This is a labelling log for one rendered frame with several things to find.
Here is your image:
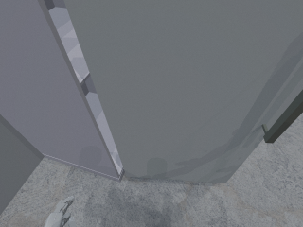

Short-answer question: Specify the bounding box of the handle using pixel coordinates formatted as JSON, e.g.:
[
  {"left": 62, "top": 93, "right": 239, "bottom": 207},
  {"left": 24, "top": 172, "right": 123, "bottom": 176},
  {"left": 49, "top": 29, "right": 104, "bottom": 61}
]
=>
[{"left": 262, "top": 90, "right": 303, "bottom": 144}]

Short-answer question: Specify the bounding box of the left robot hand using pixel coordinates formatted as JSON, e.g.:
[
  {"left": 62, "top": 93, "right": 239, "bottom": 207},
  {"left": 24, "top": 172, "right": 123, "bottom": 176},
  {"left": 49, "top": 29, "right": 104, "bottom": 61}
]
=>
[{"left": 44, "top": 196, "right": 79, "bottom": 227}]

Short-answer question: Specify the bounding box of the fridge door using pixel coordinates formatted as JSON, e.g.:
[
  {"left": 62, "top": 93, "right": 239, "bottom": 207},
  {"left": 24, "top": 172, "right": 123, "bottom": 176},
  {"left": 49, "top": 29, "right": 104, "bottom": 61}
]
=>
[{"left": 63, "top": 0, "right": 303, "bottom": 183}]

